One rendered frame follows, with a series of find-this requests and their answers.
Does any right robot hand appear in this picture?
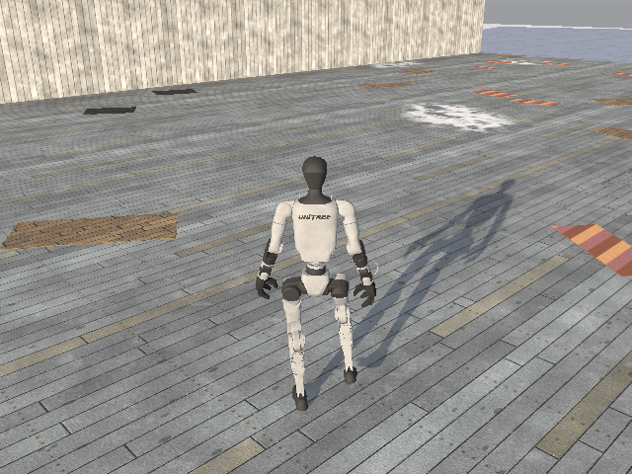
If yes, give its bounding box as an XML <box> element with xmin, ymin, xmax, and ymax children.
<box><xmin>354</xmin><ymin>282</ymin><xmax>376</xmax><ymax>307</ymax></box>

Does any right robot thigh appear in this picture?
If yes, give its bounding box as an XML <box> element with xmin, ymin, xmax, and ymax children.
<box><xmin>329</xmin><ymin>274</ymin><xmax>350</xmax><ymax>323</ymax></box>

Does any robot right upper arm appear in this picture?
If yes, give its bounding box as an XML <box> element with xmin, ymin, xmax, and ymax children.
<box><xmin>336</xmin><ymin>199</ymin><xmax>361</xmax><ymax>255</ymax></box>

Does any robot left upper arm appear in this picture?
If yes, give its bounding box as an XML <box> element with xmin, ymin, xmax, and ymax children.
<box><xmin>268</xmin><ymin>199</ymin><xmax>295</xmax><ymax>254</ymax></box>

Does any humanoid robot head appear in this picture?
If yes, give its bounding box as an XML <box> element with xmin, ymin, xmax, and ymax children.
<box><xmin>298</xmin><ymin>156</ymin><xmax>332</xmax><ymax>204</ymax></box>

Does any left robot hand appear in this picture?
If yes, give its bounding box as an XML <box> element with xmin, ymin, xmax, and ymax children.
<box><xmin>256</xmin><ymin>276</ymin><xmax>277</xmax><ymax>299</ymax></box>

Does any robot left forearm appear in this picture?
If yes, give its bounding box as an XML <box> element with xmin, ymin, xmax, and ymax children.
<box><xmin>258</xmin><ymin>238</ymin><xmax>277</xmax><ymax>280</ymax></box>

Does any robot right forearm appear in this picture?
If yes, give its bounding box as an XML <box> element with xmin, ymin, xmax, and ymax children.
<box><xmin>353</xmin><ymin>240</ymin><xmax>373</xmax><ymax>285</ymax></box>

